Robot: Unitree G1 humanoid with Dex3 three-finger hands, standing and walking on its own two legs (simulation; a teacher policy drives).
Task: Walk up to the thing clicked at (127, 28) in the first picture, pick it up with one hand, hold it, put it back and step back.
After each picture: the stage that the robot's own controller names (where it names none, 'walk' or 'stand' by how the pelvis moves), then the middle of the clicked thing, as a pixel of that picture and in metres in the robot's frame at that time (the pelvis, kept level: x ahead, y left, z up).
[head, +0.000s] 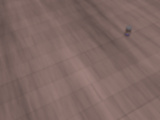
stand; (128, 31) +1.49 -0.52 -0.72
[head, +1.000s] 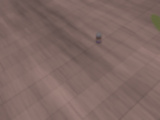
walk; (98, 38) +1.44 -0.05 -0.69
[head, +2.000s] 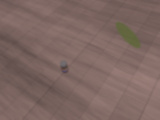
walk; (64, 66) +0.93 +0.27 -0.71
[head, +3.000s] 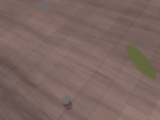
walk; (67, 103) +0.59 +0.25 -0.71
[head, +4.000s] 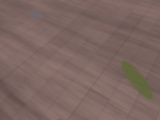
walk; out of the picture +0.44 +0.21 -0.71
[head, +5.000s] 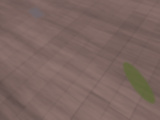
stand; out of the picture +0.39 +0.21 -0.72
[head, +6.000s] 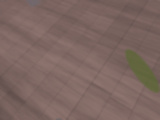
walk; out of the picture +0.34 +0.26 -0.70
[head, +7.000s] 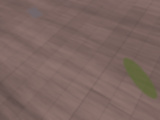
walk; out of the picture +0.39 +0.24 -0.69
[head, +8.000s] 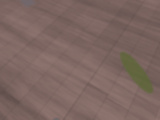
walk; out of the picture +0.36 +0.21 -0.69
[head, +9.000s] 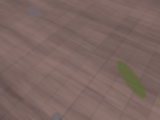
walk; out of the picture +0.50 +0.17 -0.73
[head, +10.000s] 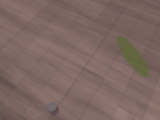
walk; (53, 108) +0.38 +0.25 -0.68
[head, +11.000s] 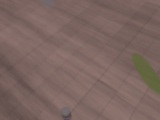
stand; (66, 114) +0.47 +0.19 -0.71
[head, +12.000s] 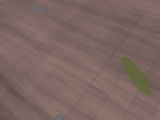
stand; out of the picture +0.45 +0.21 -0.73
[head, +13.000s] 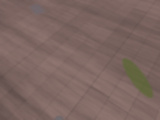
stand; out of the picture +0.44 +0.21 -0.73
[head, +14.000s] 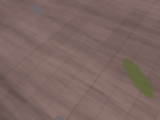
stand; out of the picture +0.44 +0.21 -0.73
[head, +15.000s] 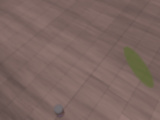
go down; (59, 110) +0.45 +0.20 -0.71
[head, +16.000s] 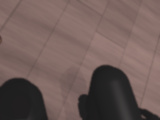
go down; out of the picture +0.51 +0.27 -0.28
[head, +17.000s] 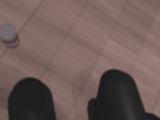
approach; (9, 37) +0.51 +0.26 -0.29
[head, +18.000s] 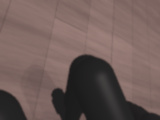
close in; out of the picture +0.49 +0.31 -0.23
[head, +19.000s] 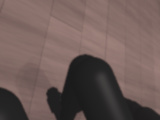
close; out of the picture +0.48 +0.32 -0.23
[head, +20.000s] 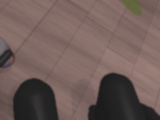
lift; (0, 53) +0.40 +0.28 -0.10
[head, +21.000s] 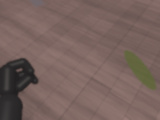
close; out of the picture +0.32 +0.08 -0.67
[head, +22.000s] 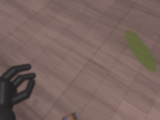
hold; (71, 119) +0.33 +0.10 -0.64
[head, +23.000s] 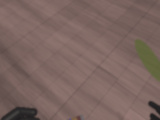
hold; out of the picture +0.34 +0.09 -0.64
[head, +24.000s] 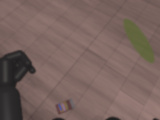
crouch; (65, 106) +0.36 +0.10 -0.60
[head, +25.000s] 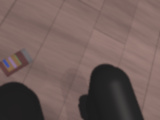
hold; (16, 62) +0.42 +0.17 -0.29
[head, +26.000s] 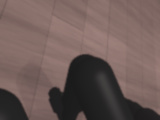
lower; out of the picture +0.41 +0.21 -0.26
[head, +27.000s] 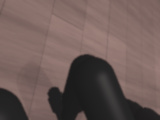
lower; out of the picture +0.42 +0.22 -0.26
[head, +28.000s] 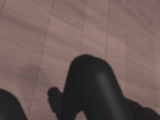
lower; out of the picture +0.43 +0.22 -0.26
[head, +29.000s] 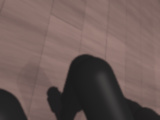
lower; out of the picture +0.43 +0.22 -0.26
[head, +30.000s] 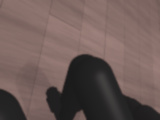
open; out of the picture +0.42 +0.22 -0.26
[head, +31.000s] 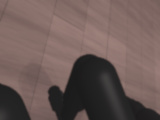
rise; out of the picture +0.42 +0.22 -0.26
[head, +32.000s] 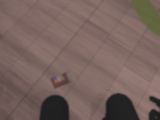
walk; (61, 79) +0.43 +0.13 -0.49
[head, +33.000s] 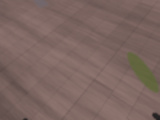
stand; out of the picture +0.37 +0.10 -0.69
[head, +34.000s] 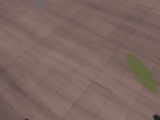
stand; out of the picture +0.37 +0.11 -0.69
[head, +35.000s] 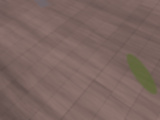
stand; out of the picture +0.37 +0.11 -0.71
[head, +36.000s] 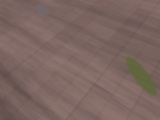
stand; out of the picture +0.38 +0.11 -0.75
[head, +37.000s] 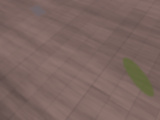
stand; out of the picture +0.35 +0.13 -0.75
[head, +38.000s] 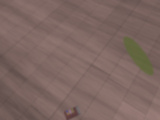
walk; (72, 112) +0.41 +0.11 -0.72
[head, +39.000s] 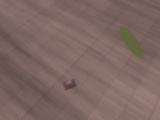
walk; (70, 84) +0.66 +0.08 -0.73
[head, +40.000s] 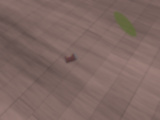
stand; (70, 58) +0.99 +0.16 -0.72
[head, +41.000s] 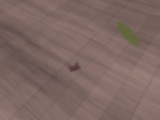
stand; (74, 66) +0.98 +0.12 -0.74
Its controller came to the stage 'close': yes
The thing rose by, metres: 0.27
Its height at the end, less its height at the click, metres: -0.02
